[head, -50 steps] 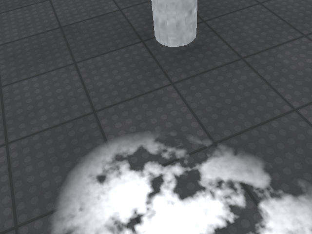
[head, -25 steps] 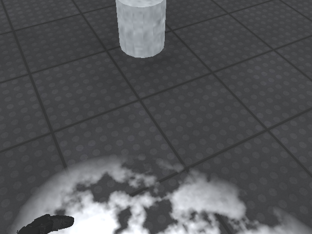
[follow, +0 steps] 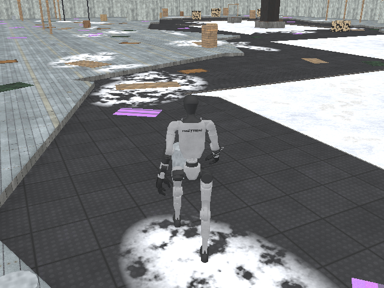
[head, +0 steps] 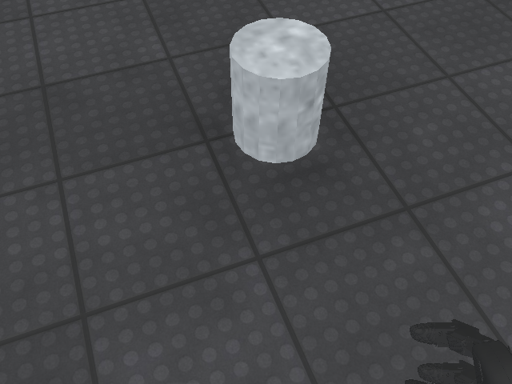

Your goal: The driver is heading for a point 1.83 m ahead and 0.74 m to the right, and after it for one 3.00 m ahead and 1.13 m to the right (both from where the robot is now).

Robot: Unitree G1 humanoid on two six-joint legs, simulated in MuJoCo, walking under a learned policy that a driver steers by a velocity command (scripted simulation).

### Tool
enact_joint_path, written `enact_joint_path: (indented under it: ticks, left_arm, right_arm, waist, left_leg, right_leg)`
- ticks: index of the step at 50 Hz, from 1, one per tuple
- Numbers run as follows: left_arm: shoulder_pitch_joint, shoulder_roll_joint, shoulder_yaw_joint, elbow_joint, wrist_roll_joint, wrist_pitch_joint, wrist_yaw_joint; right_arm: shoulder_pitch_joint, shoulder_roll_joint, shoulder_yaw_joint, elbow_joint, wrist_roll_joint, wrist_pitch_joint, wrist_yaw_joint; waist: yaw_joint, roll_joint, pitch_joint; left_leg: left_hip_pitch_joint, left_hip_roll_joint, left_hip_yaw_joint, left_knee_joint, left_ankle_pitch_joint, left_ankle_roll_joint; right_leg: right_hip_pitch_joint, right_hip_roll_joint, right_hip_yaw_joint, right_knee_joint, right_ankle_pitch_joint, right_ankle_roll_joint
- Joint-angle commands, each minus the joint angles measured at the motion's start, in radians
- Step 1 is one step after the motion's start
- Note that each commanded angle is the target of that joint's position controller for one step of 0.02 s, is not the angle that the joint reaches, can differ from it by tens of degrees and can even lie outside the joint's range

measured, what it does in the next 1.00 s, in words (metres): walks ahead, turning right: left foot, then right foot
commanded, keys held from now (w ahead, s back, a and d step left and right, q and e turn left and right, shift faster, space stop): w+e+shift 0.72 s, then w+shift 0.28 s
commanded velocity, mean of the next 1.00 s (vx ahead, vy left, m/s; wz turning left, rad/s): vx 1.00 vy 0.00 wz -0.74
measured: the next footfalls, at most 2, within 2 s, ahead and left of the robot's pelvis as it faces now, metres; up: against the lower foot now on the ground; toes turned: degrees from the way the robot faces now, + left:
left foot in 0.04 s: +0.27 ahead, +0.12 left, +0.00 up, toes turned +1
right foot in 0.52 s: +0.65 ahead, -0.13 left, +0.00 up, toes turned -27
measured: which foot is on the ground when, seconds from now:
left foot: up 0.00-0.02, down 0.04-0.52, up 0.54-0.92, down 0.94-1.00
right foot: down 0.00-0.06, up 0.08-0.50, down 0.52-0.96, up 0.98-1.00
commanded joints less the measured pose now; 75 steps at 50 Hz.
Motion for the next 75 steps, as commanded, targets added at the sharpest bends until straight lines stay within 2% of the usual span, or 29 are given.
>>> enact_joint_path:
  ticks: [1,2,4,5,7,11,15,21,24,25,26,27,28,30,34,42,45,47,48,49,52,55,61,67,69,70,71,73,75]
  left_arm:
    - [-0.059,0.272,0.056,-0.048,0.03,0.012,0.023]
    - [-0.088,0.257,0.055,-0.057,0.036,0.018,0.026]
    - [0.068,0.036,0.006,-0.133,-0.039,0.003,-0.002]
    - [-0.072,0.129,0.025,-0.133,-0.026,0.013,0.01]
    - [-0.198,0.121,0.025,-0.147,-0.008,0.026,-0.002]
    - [-0.245,0.048,0.016,-0.195,0.022,0.096,-0.035]
    - [-0.414,0.043,0.003,-0.274,0.018,0.111,-0.058]
    - [-0.525,0.094,0.003,-0.307,0.017,0.094,-0.075]
    - [-0.113,0.184,0.053,-0.188,-0.015,0.1,-0.051]
    - [0.013,0.208,0.073,-0.155,-0.002,0.088,-0.032]
    - [-0.035,0.252,0.094,-0.148,-0.008,0.092,-0.006]
    - [-0.13,0.373,0.117,-0.17,0.038,0.113,-0.002]
    - [-0.113,0.382,0.127,-0.198,0.031,0.116,0.0]
    - [-0.15,0.285,0.108,-0.175,0.021,0.097,0.006]
    - [-0.212,0.197,0.071,-0.194,-0.003,0.04,0.016]
    - [-0.026,0.18,0.066,-0.137,-0.013,0.013,0.003]
    - [-0.046,0.25,0.077,-0.127,0.001,0.008,0.018]
    - [-0.144,0.282,0.084,-0.136,0.035,0.016,0.017]
    - [-0.162,0.171,0.054,-0.162,0.047,0.009,0.021]
    - [0.046,0.052,0.021,-0.196,-0.026,0.005,0.006]
    - [-0.266,0.152,0.02,-0.198,0.036,0.017,0.002]
    - [-0.295,0.094,0.002,-0.25,0.043,0.045,-0.025]
    - [-0.6,0.07,-0.044,-0.385,0.046,0.03,-0.056]
    - [-0.432,0.167,0.0,-0.322,0.05,0.018,-0.014]
    - [-0.089,0.274,0.045,-0.257,0.076,0.013,0.025]
    - [-0.08,0.331,0.058,-0.263,0.1,0.016,0.026]
    - [-0.148,0.285,0.06,-0.276,0.073,0.028,0.022]
    - [-0.203,0.138,0.027,-0.248,0.058,0.016,0.015]
    - [-0.229,0.124,0.026,-0.219,0.044,0.002,0.022]
  right_arm:
    - [0.269,-0.173,-0.065,0.02,0.003,-0.012,-0.039]
    - [0.478,-0.215,-0.083,0.076,-0.006,-0.017,-0.059]
    - [0.552,-0.349,-0.124,0.079,-0.044,-0.019,-0.065]
    - [0.435,-0.249,-0.113,0.065,-0.036,-0.018,-0.056]
    - [0.347,-0.137,-0.089,0.08,-0.03,-0.031,-0.052]
    - [0.376,-0.078,-0.074,0.145,0.012,-0.061,-0.046]
    - [0.371,-0.074,-0.072,0.162,0.005,-0.082,-0.043]
    - [0.449,-0.181,-0.089,0.174,0.016,-0.07,-0.077]
    - [0.39,-0.252,-0.113,0.126,0.006,-0.009,-0.103]
    - [0.36,-0.283,-0.12,0.102,0.013,0.001,-0.086]
    - [0.36,-0.176,-0.1,0.113,-0.007,0.007,-0.066]
    - [0.392,-0.072,-0.076,-0.007,0.002,-0.014,-0.05]
    - [0.275,-0.1,-0.062,-0.081,-0.006,-0.047,-0.054]
    - [0.244,-0.128,-0.06,-0.053,-0.012,-0.066,-0.06]
    - [0.252,-0.095,-0.045,-0.055,-0.046,0.008,-0.055]
    - [-0.066,-0.055,-0.013,-0.175,-0.003,-0.01,-0.033]
    - [0.094,-0.139,-0.049,-0.136,0.0,-0.018,-0.052]
    - [0.447,-0.222,-0.094,-0.033,0.019,-0.012,-0.083]
    - [0.648,-0.292,-0.114,0.007,-0.007,-0.009,-0.1]
    - [0.569,-0.374,-0.135,0.021,-0.032,-0.013,-0.077]
    - [0.428,-0.119,-0.095,0.033,-0.012,-0.017,-0.044]
    - [0.465,-0.097,-0.081,0.112,0.004,-0.044,-0.051]
    - [0.51,-0.142,-0.091,0.13,0.032,-0.056,-0.049]
    - [0.566,-0.248,-0.117,0.149,0.042,-0.048,-0.046]
    - [0.52,-0.186,-0.103,0.113,0.032,-0.041,-0.049]
    - [0.613,-0.032,-0.071,0.056,0.08,-0.039,-0.051]
    - [0.559,-0.117,-0.082,0.047,0.069,-0.025,-0.058]
    - [0.396,-0.12,-0.085,0.052,0.036,-0.009,-0.046]
    - [0.419,-0.086,-0.083,0.045,0.01,0.025,-0.023]
  waist:
    - [-0.227,-0.093,-0.13]
    - [-0.326,-0.075,-0.229]
    - [-0.194,0.379,-0.539]
    - [-0.191,0.192,-0.354]
    - [-0.161,0.005,-0.125]
    - [-0.08,0.072,-0.004]
    - [-0.065,0.067,0.094]
    - [-0.051,0.036,0.086]
    - [0.159,0.1,-0.219]
    - [0.197,0.09,-0.218]
    - [0.14,-0.035,-0.106]
    - [-0.02,-0.277,-0.138]
    - [0.02,-0.11,-0.22]
    - [-0.058,0.098,-0.021]
    - [-0.144,0.095,0.019]
    - [0.032,-0.031,0.031]
    - [-0.06,-0.081,-0.076]
    - [-0.274,-0.094,-0.222]
    - [-0.33,0.026,-0.329]
    - [-0.143,0.46,-0.428]
    - [-0.176,-0.065,-0.079]
    - [-0.102,0.06,-0.018]
    - [-0.11,0.028,0.114]
    - [-0.028,0.063,-0.105]
    - [0.13,-0.02,-0.306]
    - [0.033,-0.295,-0.475]
    - [0.027,-0.225,-0.418]
    - [0.012,-0.057,-0.1]
    - [-0.068,-0.114,-0.061]
  left_leg:
    - [0.504,-0.118,0.017,0.002,-0.23,0.02]
    - [0.763,-0.057,-0.021,0.006,-0.275,0.022]
    - [1.149,0.406,-0.899,-0.28,-0.98,0.117]
    - [1.015,0.343,-0.795,-0.322,-0.987,0.081]
    - [0.737,0.276,-0.451,-0.315,-0.575,0.044]
    - [0.55,0.231,-0.14,-0.393,-0.356,0.002]
    - [0.49,0.151,0.121,-0.455,-0.129,-0.02]
    - [0.729,0.149,0.285,-0.378,0.658,-0.056]
    - [0.771,0.171,0.252,0.171,1.136,-0.037]
    - [0.625,0.188,0.23,0.443,0.901,-0.03]
    - [0.377,0.053,0.209,0.808,0.027,-0.047]
    - [-0.087,-0.131,0.095,1.151,-0.605,-0.117]
    - [-0.19,-0.081,-0.117,1.099,-0.536,-0.102]
    - [-0.127,0.001,-0.126,0.892,-0.421,-0.083]
    - [0.068,0.073,-0.104,0.652,-0.445,-0.151]
    - [0.192,-0.016,0.007,0.022,0.108,-0.08]
    - [0.361,-0.095,-0.007,-0.035,-0.04,-0.024]
    - [0.696,-0.063,-0.021,-0.024,-0.188,-0.001]
    - [0.936,0.106,-0.23,0.045,-0.501,0.013]
    - [1.097,0.364,-0.928,-0.238,-0.642,0.177]
    - [0.723,0.206,-0.56,-0.275,-0.472,0.127]
    - [0.579,0.155,-0.436,-0.341,-0.451,0.123]
    - [0.379,0.032,-0.231,-0.507,-0.159,0.124]
    - [0.595,0.061,-0.194,-0.15,0.514,0.064]
    - [0.304,-0.033,-0.155,0.417,0.136,0.041]
    - [0.043,-0.125,-0.121,0.78,-0.524,0.023]
    - [-0.058,-0.08,-0.134,0.873,-0.46,0.041]
    - [-0.073,0.008,-0.132,0.782,-0.36,0.04]
    - [-0.036,0.039,-0.122,0.749,-0.361,0.018]
  right_leg:
    - [-0.185,-0.231,0.058,0.429,1.119,-0.118]
    - [-0.343,-0.185,0.042,0.722,0.936,-0.11]
    - [-0.873,0.025,0.092,1.372,-0.094,-0.096]
    - [-0.975,-0.052,0.106,1.422,0.007,-0.12]
    - [-0.961,-0.133,0.088,1.327,0.122,-0.112]
    - [-0.96,-0.202,0.065,1.277,0.139,-0.078]
    - [-1.008,-0.19,-0.016,1.093,0.351,-0.07]
    - [-0.833,-0.048,-0.211,0.704,0.43,-0.158]
    - [-0.382,0.086,-0.195,0.735,0.244,-0.201]
    - [-0.235,0.091,-0.138,0.643,0.152,-0.228]
    - [-0.181,-0.01,0.057,0.602,-0.004,-0.273]
    - [0.033,-0.218,0.611,0.456,0.048,-0.461]
    - [0.057,-0.279,0.838,0.249,-0.114,-0.465]
    - [-0.205,-0.239,0.696,0.177,-0.026,-0.353]
    - [-0.539,-0.081,0.425,0.162,0.164,-0.319]
    - [-0.399,-0.063,0.314,0.129,0.68,-0.204]
    - [-0.216,-0.122,0.315,0.346,1.144,-0.148]
    - [-0.301,-0.092,0.276,0.739,1.092,-0.118]
    - [-0.508,-0.033,0.22,1.13,0.693,-0.112]
    - [-0.836,0.149,0.155,1.434,-0.082,-0.057]
    - [-0.923,-0.026,0.139,1.324,0.103,-0.083]
    - [-0.937,-0.058,0.159,1.251,0.063,-0.072]
    - [-0.847,-0.113,-0.008,0.69,0.313,0.009]
    - [-0.417,0.004,-0.047,0.505,0.272,-0.03]
    - [0.015,-0.233,0.168,0.503,-0.038,-0.053]
    - [0.188,-0.541,0.706,0.328,-0.371,-0.129]
    - [0.09,-0.518,0.791,0.227,-0.443,-0.149]
    - [-0.19,-0.409,0.426,0.247,-0.027,-0.104]
    - [-0.32,-0.369,0.294,0.185,0.023,-0.099]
